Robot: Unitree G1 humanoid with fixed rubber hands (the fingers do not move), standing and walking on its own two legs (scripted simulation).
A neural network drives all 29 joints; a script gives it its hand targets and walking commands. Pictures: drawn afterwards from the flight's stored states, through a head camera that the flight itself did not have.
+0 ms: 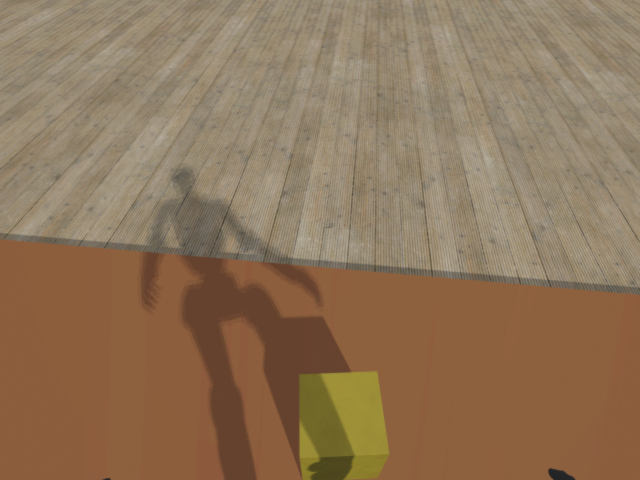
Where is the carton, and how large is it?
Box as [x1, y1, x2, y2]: [299, 371, 388, 479]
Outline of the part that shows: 376,371 299,374 300,464 303,479 349,479 377,477 388,455 388,448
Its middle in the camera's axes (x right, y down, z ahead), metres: +0.05 +0.53 +1.06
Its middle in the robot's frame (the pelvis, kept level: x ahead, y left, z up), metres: +0.39 -0.04 -0.66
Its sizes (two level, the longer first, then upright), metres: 0.210 0.200 0.250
